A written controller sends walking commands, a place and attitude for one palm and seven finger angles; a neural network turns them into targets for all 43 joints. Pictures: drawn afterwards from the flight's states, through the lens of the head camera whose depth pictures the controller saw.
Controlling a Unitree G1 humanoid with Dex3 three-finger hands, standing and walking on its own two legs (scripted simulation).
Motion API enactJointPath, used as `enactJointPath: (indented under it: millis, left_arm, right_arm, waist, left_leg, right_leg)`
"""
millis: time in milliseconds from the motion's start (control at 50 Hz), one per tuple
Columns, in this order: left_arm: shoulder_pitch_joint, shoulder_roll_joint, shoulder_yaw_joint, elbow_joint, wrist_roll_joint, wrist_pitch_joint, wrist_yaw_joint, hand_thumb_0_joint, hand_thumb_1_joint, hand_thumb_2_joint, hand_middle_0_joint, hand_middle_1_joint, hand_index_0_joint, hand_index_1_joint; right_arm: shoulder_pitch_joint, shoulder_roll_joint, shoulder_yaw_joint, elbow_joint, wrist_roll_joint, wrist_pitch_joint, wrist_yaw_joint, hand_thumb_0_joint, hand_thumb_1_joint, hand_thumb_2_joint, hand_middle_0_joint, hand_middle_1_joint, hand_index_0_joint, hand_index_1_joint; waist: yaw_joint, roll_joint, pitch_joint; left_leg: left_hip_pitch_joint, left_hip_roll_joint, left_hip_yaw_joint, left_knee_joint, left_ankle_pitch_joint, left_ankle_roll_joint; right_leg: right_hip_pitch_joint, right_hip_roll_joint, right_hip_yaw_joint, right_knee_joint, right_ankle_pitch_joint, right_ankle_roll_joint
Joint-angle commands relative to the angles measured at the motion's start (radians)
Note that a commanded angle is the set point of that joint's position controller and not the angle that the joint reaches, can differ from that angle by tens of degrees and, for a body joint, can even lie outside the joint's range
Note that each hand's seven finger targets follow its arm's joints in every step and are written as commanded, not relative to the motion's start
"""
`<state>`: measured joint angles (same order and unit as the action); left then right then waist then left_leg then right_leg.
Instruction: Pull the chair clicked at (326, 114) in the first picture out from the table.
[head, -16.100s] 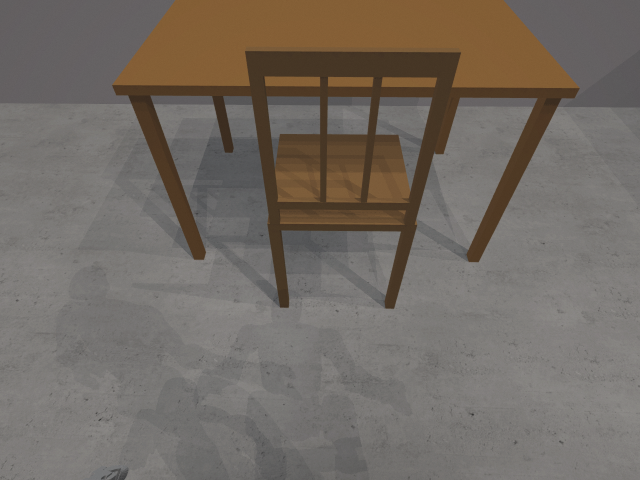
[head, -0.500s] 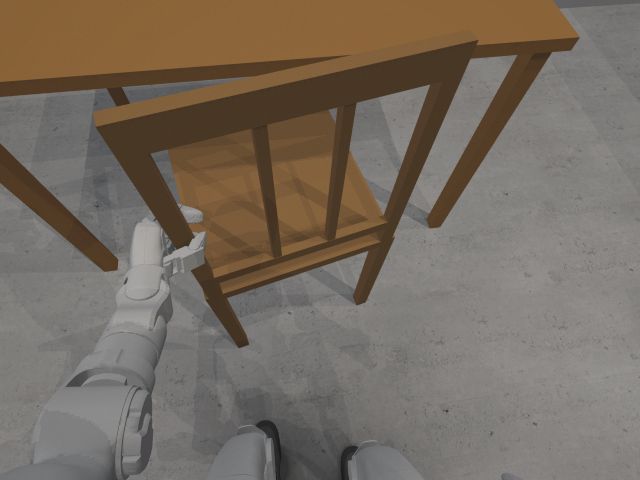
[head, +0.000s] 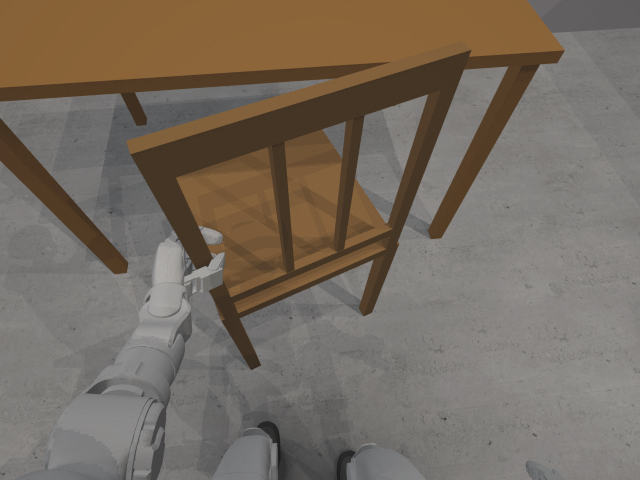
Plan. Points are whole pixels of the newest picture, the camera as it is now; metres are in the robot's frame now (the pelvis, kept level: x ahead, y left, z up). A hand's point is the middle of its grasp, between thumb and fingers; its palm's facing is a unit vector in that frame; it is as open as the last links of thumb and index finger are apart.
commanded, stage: step backward, pulling the chair out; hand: left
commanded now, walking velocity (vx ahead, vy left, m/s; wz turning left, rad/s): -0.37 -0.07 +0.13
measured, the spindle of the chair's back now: (283, 219) +0.48 +0.04 -0.04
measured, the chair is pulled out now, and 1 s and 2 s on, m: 0.10 0.10 0.11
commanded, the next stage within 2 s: none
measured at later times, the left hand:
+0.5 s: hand (213, 270) +0.40 +0.14 -0.05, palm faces +0.09 -0.98 -0.19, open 5.6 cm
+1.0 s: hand (213, 270) +0.40 +0.14 -0.05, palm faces +0.08 -0.98 -0.19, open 5.6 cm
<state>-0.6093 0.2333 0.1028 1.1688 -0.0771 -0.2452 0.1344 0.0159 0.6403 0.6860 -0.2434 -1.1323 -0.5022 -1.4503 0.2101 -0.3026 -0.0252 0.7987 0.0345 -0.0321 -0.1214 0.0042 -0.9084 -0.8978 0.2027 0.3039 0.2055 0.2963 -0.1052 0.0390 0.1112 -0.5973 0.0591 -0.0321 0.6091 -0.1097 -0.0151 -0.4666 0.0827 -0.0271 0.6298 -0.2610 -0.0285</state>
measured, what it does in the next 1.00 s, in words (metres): stands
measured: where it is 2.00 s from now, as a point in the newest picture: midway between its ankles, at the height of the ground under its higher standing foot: outside the picture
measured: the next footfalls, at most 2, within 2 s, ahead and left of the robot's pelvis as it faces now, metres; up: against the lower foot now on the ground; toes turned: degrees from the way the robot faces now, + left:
none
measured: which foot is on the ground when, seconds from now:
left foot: down 0.00-1.00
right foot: down 0.00-1.00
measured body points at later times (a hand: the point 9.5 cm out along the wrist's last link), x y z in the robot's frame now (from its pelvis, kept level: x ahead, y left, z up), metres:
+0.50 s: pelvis +0.00 +0.00 +0.00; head +0.10 -0.01 +0.44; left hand +0.39 +0.19 -0.04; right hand +0.08 -0.27 -0.14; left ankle +0.12 +0.13 -0.72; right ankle +0.04 -0.10 -0.72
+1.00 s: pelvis +0.00 -0.01 +0.00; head +0.10 -0.01 +0.43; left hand +0.39 +0.19 -0.04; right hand +0.08 -0.27 -0.13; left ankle +0.12 +0.13 -0.72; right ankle +0.04 -0.10 -0.72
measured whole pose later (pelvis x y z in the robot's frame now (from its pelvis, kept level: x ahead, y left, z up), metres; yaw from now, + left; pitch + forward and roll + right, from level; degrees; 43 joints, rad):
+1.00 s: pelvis +0.00 -0.01 +0.00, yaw +1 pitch +3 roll -3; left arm -0.63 0.24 0.08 1.12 -0.08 -0.21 0.11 0.02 0.62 0.71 -0.23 -1.17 -0.50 -1.45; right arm 0.19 -0.25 0.00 0.79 0.03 -0.08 -0.12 0.00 -0.91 -0.90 0.21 0.30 0.21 0.30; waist -0.09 0.05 0.18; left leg -0.58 0.06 -0.06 0.64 -0.12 -0.03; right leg -0.44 0.09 -0.06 0.64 -0.27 -0.05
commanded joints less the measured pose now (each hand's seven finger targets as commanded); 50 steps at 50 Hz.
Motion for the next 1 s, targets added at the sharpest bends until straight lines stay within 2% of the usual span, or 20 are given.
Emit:
enactJointPath:
  millis: [0, 120, 260, 280, 360, 400, 460, 480, 560, 580, 620, 820, 880, 920, 980]
  left_arm:
    - [-0.381, 0.235, 0.005, -0.224, 0.028, -0.07, -0.003, 0.0, 0.9, 0.9, -0.5, -1.45, -0.5, -1.45]
    - [-0.398, 0.224, -0.004, -0.232, 0.032, -0.068, -0.013, 0.0, 0.9, 0.9, -0.5, -1.45, -0.5, -1.45]
    - [-0.414, 0.25, 0.009, -0.235, 0.042, -0.063, -0.007, 0.0, 0.9, 0.9, -0.5, -1.45, -0.5, -1.45]
    - [-0.409, 0.268, 0.021, -0.232, 0.036, -0.061, -0.002, 0.0, 0.9, 0.9, -0.5, -1.45, -0.5, -1.45]
    - [-0.417, 0.253, 0.012, -0.233, 0.036, -0.058, -0.003, 0.0, 0.9, 0.9, -0.5, -1.45, -0.5, -1.45]
    - [-0.417, 0.25, 0.008, -0.24, 0.03, -0.057, -0.002, 0.0, 0.9, 0.9, -0.5, -1.45, -0.5, -1.45]
    - [-0.415, 0.243, 0.004, -0.245, 0.031, -0.056, -0.003, 0.0, 0.9, 0.9, -0.5, -1.45, -0.5, -1.45]
    - [-0.412, 0.256, 0.011, -0.25, 0.025, -0.055, -0.001, 0.0, 0.9, 0.9, -0.5, -1.45, -0.5, -1.45]
    - [-0.409, 0.235, -0.004, -0.259, 0.026, -0.054, -0.006, 0.0, 0.9, 0.9, -0.5, -1.45, -0.5, -1.45]
    - [-0.406, 0.246, 0.004, -0.259, 0.023, -0.054, -0.006, 0.0, 0.9, 0.9, -0.5, -1.45, -0.5, -1.45]
    - [-0.406, 0.223, -0.013, -0.269, 0.021, -0.054, -0.01, 0.0, 0.9, 0.9, -0.5, -1.45, -0.5, -1.45]
    - [-0.41, 0.226, -0.004, -0.276, 0.019, -0.052, -0.019, 0.0, 0.9, 0.9, -0.5, -1.45, -0.5, -1.45]
    - [-0.406, 0.248, 0.011, -0.272, 0.019, -0.049, -0.018, 0.0, 0.9, 0.9, -0.5, -1.45, -0.5, -1.45]
    - [-0.41, 0.238, -0.001, -0.279, 0.019, -0.047, -0.02, 0.0, 0.9, 0.9, -0.5, -1.45, -0.5, -1.45]
    - [-0.41, 0.258, 0.009, -0.27, 0.018, -0.044, -0.016, 0.0, 0.9, 0.9, -0.5, -1.45, -0.5, -1.45]
  right_arm:
    - [0.06, -0.127, -0.036, -0.064, -0.002, -0.049, -0.011, 0.0, -0.9, -0.9, 0.2, 0.3, 0.2, 0.3]
    - [0.063, -0.117, -0.034, -0.054, -0.006, -0.056, -0.01, 0.0, -0.9, -0.9, 0.2, 0.3, 0.2, 0.3]
    - [0.059, -0.104, -0.027, -0.054, -0.004, -0.056, -0.009, 0.0, -0.9, -0.9, 0.2, 0.3, 0.2, 0.3]
    - [0.059, -0.11, -0.029, -0.056, -0.002, -0.056, -0.012, 0.0, -0.9, -0.9, 0.2, 0.3, 0.2, 0.3]
    - [0.056, -0.104, -0.024, -0.059, -0.002, -0.056, -0.009, 0.0, -0.9, -0.9, 0.2, 0.3, 0.2, 0.3]
    - [0.056, -0.11, -0.025, -0.06, -0.001, -0.059, -0.011, 0.0, -0.9, -0.9, 0.2, 0.3, 0.2, 0.3]
    - [0.052, -0.106, -0.025, -0.066, 0.0, -0.061, -0.009, 0.0, -0.9, -0.9, 0.2, 0.3, 0.2, 0.3]
    - [0.051, -0.114, -0.028, -0.067, 0.001, -0.062, -0.012, 0.0, -0.9, -0.9, 0.2, 0.3, 0.2, 0.3]
    - [0.054, -0.115, -0.027, -0.069, 0.002, -0.066, -0.011, 0.0, -0.9, -0.9, 0.2, 0.3, 0.2, 0.3]
    - [0.054, -0.118, -0.03, -0.069, 0.001, -0.067, -0.014, 0.0, -0.9, -0.9, 0.2, 0.3, 0.2, 0.3]
    - [0.056, -0.118, -0.029, -0.071, 0.003, -0.068, -0.011, 0.0, -0.9, -0.9, 0.2, 0.3, 0.2, 0.3]
    - [0.052, -0.115, -0.032, -0.074, 0.002, -0.081, -0.01, 0.0, -0.9, -0.9, 0.2, 0.3, 0.2, 0.3]
    - [0.053, -0.116, -0.033, -0.076, 0.003, -0.083, -0.012, 0.0, -0.9, -0.9, 0.2, 0.3, 0.2, 0.3]
    - [0.052, -0.112, -0.03, -0.078, 0.005, -0.084, -0.009, 0.0, -0.9, -0.9, 0.2, 0.3, 0.2, 0.3]
    - [0.054, -0.116, -0.032, -0.077, 0.008, -0.084, -0.011, 0.0, -0.9, -0.9, 0.2, 0.3, 0.2, 0.3]
  waist:
    - [0.012, 0.108, -0.454]
    - [0.01, 0.093, -0.467]
    - [0.003, 0.022, -0.482]
    - [0.004, 0.028, -0.476]
    - [0.005, 0.004, -0.473]
    - [0.008, 0.037, -0.465]
    - [0.01, 0.021, -0.457]
    - [0.011, 0.026, -0.452]
    - [0.015, 0.037, -0.463]
    - [0.013, 0.047, -0.459]
    - [0.019, 0.075, -0.468]
    - [0.021, 0.077, -0.469]
    - [0.019, 0.053, -0.464]
    - [0.02, 0.043, -0.461]
    - [0.011, 0.002, -0.443]
  left_leg:
    - [0.352, 0.086, -0.144, -0.111, -0.071, 0.081]
    - [0.344, 0.095, -0.135, -0.073, -0.013, 0.077]
    - [0.299, 0.053, -0.078, 0.005, 0.008, 0.054]
    - [0.308, 0.054, -0.082, 0.002, 0.003, 0.053]
    - [0.293, 0.057, -0.092, -0.004, -0.007, 0.058]
    - [0.299, 0.065, -0.107, -0.022, -0.012, 0.059]
    - [0.286, 0.058, -0.103, -0.018, -0.033, 0.06]
    - [0.299, 0.059, -0.106, -0.024, -0.033, 0.06]
    - [0.311, 0.065, -0.114, -0.027, 0.022, 0.059]
    - [0.321, 0.072, -0.125, -0.038, 0.029, 0.063]
    - [0.323, 0.083, -0.14, -0.047, 0.045, 0.068]
    - [0.311, 0.096, -0.159, -0.047, 0.041, 0.072]
    - [0.298, 0.087, -0.147, -0.028, 0.031, 0.066]
    - [0.288, 0.079, -0.135, -0.012, 0.031, 0.058]
    - [0.303, 0.05, -0.1, 0.03, -0.003, 0.036]
  right_leg:
    - [0.028, -0.06, 0.074, -0.093, -0.045, 0.05]
    - [0.031, -0.066, 0.08, -0.08, -0.004, 0.047]
    - [0.063, -0.122, 0.119, -0.118, 0.067, 0.056]
    - [0.071, -0.127, 0.122, -0.124, 0.065, 0.053]
    - [0.071, -0.124, 0.118, -0.117, 0.046, 0.059]
    - [0.081, -0.123, 0.112, -0.111, 0.028, 0.052]
    - [0.09, -0.126, 0.123, -0.125, 0.006, 0.052]
    - [0.097, -0.129, 0.122, -0.133, 0.003, 0.048]
    - [0.108, -0.124, 0.112, -0.114, 0.047, 0.047]
    - [0.109, -0.117, 0.103, -0.108, 0.045, 0.046]
    - [0.119, -0.11, 0.1, -0.092, 0.047, 0.043]
    - [0.147, -0.115, 0.104, -0.087, 0.032, 0.031]
    - [0.161, -0.134, 0.122, -0.11, 0.039, 0.029]
    - [0.176, -0.156, 0.136, -0.123, 0.061, 0.024]
    - [0.159, -0.205, 0.162, -0.163, 0.086, 0.01]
